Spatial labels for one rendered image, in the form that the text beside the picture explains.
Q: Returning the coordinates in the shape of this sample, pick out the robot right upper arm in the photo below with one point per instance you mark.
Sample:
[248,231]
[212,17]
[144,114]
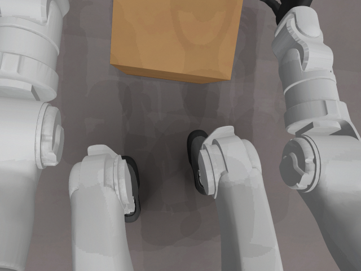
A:
[326,172]

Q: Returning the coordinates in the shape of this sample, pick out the carton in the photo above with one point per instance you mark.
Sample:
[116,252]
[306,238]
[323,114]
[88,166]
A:
[181,40]

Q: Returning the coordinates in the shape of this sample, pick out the robot right hand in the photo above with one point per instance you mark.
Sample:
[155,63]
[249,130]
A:
[281,9]

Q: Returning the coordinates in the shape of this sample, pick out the robot left forearm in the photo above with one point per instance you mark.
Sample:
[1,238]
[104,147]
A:
[30,37]

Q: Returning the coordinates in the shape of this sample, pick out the robot right shin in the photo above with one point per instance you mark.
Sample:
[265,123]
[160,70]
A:
[226,131]

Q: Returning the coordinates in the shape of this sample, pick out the robot left upper arm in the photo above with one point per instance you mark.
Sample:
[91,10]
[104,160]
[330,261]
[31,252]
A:
[31,138]

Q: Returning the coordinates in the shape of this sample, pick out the robot right forearm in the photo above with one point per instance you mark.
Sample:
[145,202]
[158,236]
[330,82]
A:
[309,84]

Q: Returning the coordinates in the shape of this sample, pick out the robot left thigh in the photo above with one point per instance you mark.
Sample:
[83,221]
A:
[98,233]

